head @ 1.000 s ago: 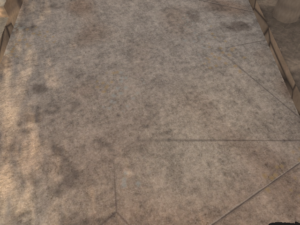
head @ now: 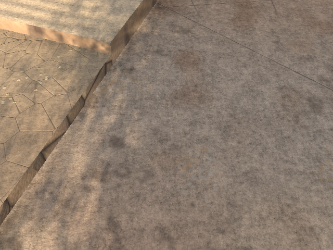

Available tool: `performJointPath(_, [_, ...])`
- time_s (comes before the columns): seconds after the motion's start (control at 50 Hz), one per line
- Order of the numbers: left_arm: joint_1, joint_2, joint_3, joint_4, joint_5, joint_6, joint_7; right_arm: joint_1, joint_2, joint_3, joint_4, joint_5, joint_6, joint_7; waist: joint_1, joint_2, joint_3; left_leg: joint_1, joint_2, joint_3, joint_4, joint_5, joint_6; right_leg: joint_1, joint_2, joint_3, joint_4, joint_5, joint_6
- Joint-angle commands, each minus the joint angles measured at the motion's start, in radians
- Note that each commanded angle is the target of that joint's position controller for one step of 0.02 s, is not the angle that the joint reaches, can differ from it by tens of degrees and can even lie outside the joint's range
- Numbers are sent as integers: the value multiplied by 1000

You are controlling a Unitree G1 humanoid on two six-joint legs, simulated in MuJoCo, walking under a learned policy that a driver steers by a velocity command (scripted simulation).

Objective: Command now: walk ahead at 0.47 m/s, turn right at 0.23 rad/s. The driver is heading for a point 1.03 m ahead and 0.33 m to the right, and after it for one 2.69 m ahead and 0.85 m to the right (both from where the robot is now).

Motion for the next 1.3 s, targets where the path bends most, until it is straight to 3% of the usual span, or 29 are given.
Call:
performJointPath(0.02, [-44,47,15,-77,1,3,-2,3,-113,-36,-30,-8,-33,-5,-12,146,54,124,263,-179,-242,244,155,-235,-39,82,-15,117,13])
performJointPath(0.16, [-254,-9,-10,-161,27,-1,-34,13,-169,-48,30,0,-28,-38,-54,102,102,61,226,67,-220,568,96,-71,21,-42,-459,415,10])
performJointPath(0.24, [-213,54,18,-190,26,4,-65,7,-220,-65,41,21,9,-61,-7,141,24,207,261,91,-31,853,56,9,81,-84,-522,289,-46])
performJointPath(0.28, [-26,124,56,-152,27,7,-58,-18,-224,-67,24,26,29,-70,91,124,-81,176,223,108,256,907,17,245,145,-102,-586,285,-95])
performJointPath(0.3, [58,179,75,-143,28,11,-35,3,-200,-56,12,17,24,-69,134,35,-147,27,155,116,520,647,-37,462,87,5,-646,528,-140])
performJointPath(0.32, [20,270,79,-166,36,20,-13,151,-58,-15,-10,-48,14,-48,-4,-251,-256,-337,-5,78,903,-421,-104,797,-181,357,-503,1069,-298])
performJointPath(0.34, [23,249,70,-211,44,17,-17,182,-128,-9,-6,-20,-2,-27,40,-167,-500,-433,-66,-158,1110,-497,-114,894,-318,698,-630,856,-460])
performJointPath(0.36, [-32,198,63,-230,38,22,-19,62,-199,-29,-20,15,-2,-21,79,-31,-414,-469,-8,-199,1095,-386,-94,797,-252,585,-692,678,-403])
performJointPath(0.4, [-133,128,42,-234,9,34,-8,-32,-181,-26,-41,5,16,-41,24,78,-167,-492,54,-166,945,-245,-93,504,-157,431,-757,466,-308])
performJointPath(0.42, [-162,125,41,-239,18,40,-2,-28,-188,-30,-46,-1,31,-49,-8,55,-122,-431,68,-172,883,-211,-94,379,-129,399,-787,430,-294])
performJointPath(0.5, [-185,145,51,-238,36,48,13,1,-140,-20,-34,-15,52,-61,-42,-9,-119,-308,50,-137,668,-165,-120,199,-61,314,-809,447,-274])
performJointPath(0.56, [-189,157,55,-246,16,62,33,-63,-131,-16,-51,-11,52,-54,-17,-48,-131,-307,47,-144,530,-55,-126,178,-25,363,-858,-53,-251])
performJointPath(0.66, [-149,166,57,-244,14,69,34,-144,-142,-20,-77,5,14,-36,25,-95,-94,-248,14,-138,318,-47,-107,188,-27,445,-848,-237,-220])
performJointPath(0.72, [-150,147,48,-243,11,78,29,-92,-138,-30,-66,21,-10,-28,-21,-100,-67,-80,-3,-117,136,-29,-68,135,-3,476,-802,-320,-192])
performJointPath(0.74, [-155,125,41,-244,10,79,29,-42,-144,-38,-48,22,-15,-30,-53,-80,-49,26,19,-119,47,-7,-46,68,32,456,-754,-347,-161])
performJointPath(0.76, [-153,70,26,-249,10,77,29,49,-196,-55,-33,12,-17,-37,-86,16,-70,181,173,-258,-26,-106,7,-66,96,367,-558,-385,-98])
performJointPath(0.78, [-142,7,9,-278,2,64,26,103,-276,-70,-24,-17,-9,-38,-72,230,-67,269,369,-560,-134,-373,106,-259,227,154,-292,-320,-50])
performJointPath(0.8, [-198,79,24,-314,5,47,21,78,-293,-82,-21,-30,-14,-29,-64,280,27,186,445,-743,-198,-533,174,-392,136,148,-148,-232,-39])
performJointPath(0.84, [-155,131,46,-270,13,47,17,1,-192,-56,-45,-2,-16,-39,-37,198,71,166,355,-560,-193,-429,124,-396,92,136,-49,-86,-5])
performJointPath(0.92, [-165,72,37,-259,14,45,3,28,-161,-40,-27,-11,-22,-46,-52,180,73,123,274,-276,-226,-109,86,-345,53,76,37,105,35])
performJointPath(0.98, [-210,39,24,-267,10,38,0,84,-159,-38,7,-13,-24,-37,-76,161,84,126,266,-195,-243,0,111,-318,49,77,-79,176,46])
performJointPath(1.12, [-370,2,-3,-305,4,12,-41,146,-222,-50,81,30,-5,-23,-114,171,131,141,289,-92,-238,162,118,-106,38,-59,-481,192,12])
performJointPath(1.16, [-362,27,4,-309,3,7,-46,157,-240,-55,104,40,4,-20,-89,191,125,182,316,-92,-196,300,111,-35,59,-73,-551,129,-29])
performJointPath(1.2, [-182,84,37,-259,9,6,-38,137,-251,-55,117,46,12,-25,34,180,4,183,284,-22,23,699,75,248,114,-111,-643,164,-89])
performJointPath(1.22, [-24,134,62,-214,13,10,-25,149,-224,-42,117,41,8,-28,109,158,-107,55,242,7,227,696,43,524,88,-72,-626,189,-121])
performJointPath(1.24, [148,227,82,-189,36,19,-3,160,-128,-8,73,8,-5,-23,152,-39,-290,-277,153,26,610,268,-12,908,-189,278,-602,164,-213])
performJointPath(1.26, [156,244,74,-186,36,17,-3,211,-80,10,67,17,-29,-19,112,-218,-418,-481,12,-123,845,-352,-38,987,-357,682,-764,28,-320])
performJointPath(1.28, [118,157,52,-176,34,10,-4,120,-185,-24,62,50,-37,-16,133,-118,-285,-571,66,-193,926,-307,-32,875,-318,573,-794,-12,-274])
performJointPath(1.3, [58,122,38,-166,25,5,-5,57,-196,-29,41,58,-39,-15,104,-104,-146,-596,109,-159,900,-215,-21,735,-276,403,-812,42,-234])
